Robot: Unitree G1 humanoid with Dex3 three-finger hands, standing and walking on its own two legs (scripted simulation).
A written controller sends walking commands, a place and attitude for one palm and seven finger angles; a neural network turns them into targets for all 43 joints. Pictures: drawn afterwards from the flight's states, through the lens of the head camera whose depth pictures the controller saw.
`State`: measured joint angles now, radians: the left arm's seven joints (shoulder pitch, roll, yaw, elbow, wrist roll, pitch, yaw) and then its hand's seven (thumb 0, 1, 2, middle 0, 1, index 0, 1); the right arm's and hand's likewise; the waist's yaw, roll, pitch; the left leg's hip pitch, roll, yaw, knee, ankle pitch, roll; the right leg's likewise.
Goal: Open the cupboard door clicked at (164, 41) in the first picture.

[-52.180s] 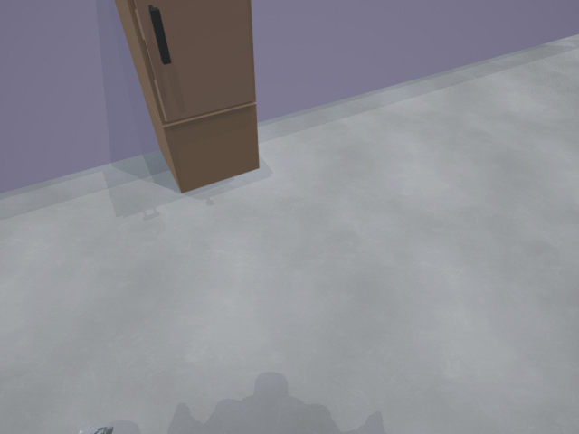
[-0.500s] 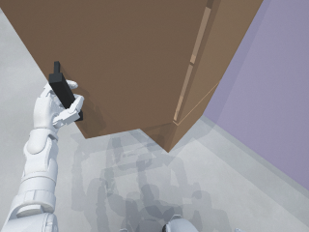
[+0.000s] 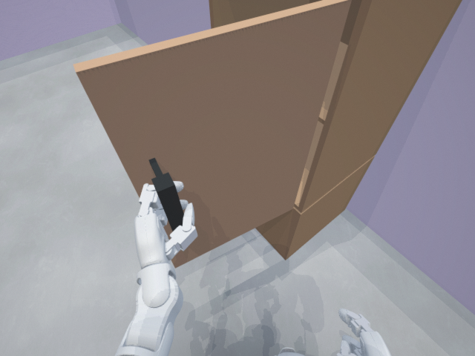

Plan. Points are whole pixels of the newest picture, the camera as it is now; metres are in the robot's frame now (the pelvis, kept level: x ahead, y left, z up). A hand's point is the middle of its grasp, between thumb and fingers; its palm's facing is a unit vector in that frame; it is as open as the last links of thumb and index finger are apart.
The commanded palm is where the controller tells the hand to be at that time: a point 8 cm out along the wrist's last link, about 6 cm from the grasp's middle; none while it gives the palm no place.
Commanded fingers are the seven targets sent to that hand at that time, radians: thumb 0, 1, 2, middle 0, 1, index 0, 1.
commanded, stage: pull the door open along its arc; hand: left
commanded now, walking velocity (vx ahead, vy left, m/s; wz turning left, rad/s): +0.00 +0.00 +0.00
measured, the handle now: (169, 201) +0.36 +0.14 +0.05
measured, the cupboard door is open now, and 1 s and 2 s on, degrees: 80 87 88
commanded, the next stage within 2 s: open thumb and fingers to let go in 0.04 s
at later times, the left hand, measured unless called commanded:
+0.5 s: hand (204, 239) +0.29 +0.07 +0.05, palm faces +0.29 -0.96 +0.00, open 9.4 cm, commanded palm +0.25 +0.12 +0.05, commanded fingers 0.00 -0.43 0.33 -0.31 -1.21 -0.31 -1.21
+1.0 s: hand (202, 241) +0.29 +0.07 +0.05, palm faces +0.25 -0.97 -0.01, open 14.6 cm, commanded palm +0.26 +0.12 +0.05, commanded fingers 0.00 -0.50 0.30 -0.15 -0.30 -0.15 -0.30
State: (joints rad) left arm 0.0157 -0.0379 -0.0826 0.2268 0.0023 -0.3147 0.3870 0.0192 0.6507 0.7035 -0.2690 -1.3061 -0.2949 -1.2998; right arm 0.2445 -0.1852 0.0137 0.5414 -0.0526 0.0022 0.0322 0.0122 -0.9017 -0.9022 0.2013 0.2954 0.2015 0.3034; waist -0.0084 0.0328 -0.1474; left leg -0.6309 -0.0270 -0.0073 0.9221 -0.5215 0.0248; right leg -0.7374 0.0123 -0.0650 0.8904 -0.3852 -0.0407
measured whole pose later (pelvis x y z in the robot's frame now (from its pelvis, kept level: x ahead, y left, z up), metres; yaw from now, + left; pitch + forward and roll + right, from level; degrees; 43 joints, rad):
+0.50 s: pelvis -0.03 -0.02 -0.01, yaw +2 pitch +12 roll +1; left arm -0.04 -0.04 -0.13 0.28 0.00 -0.32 0.41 0.01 0.18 0.59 -0.34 -1.28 -0.34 -1.27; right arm 0.20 -0.20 0.02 0.57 -0.06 -0.04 0.00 0.01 -0.90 -0.90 0.20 0.30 0.20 0.30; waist 0.00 0.03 -0.13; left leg -0.66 -0.04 -0.03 0.95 -0.49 0.00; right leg -0.77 0.00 -0.09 0.93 -0.37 -0.07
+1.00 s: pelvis -0.03 -0.01 -0.01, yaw +1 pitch +12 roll +1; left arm -0.07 -0.04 -0.15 0.33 0.01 -0.35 0.41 -0.01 -0.50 0.31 -0.38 -0.72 -0.35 -0.74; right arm 0.21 -0.21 0.01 0.59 -0.06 -0.04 0.00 0.02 -0.90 -0.90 0.20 0.30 0.20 0.30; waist 0.00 0.03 -0.13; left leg -0.67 -0.04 -0.01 0.96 -0.49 0.02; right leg -0.78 -0.01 -0.07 0.93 -0.36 -0.05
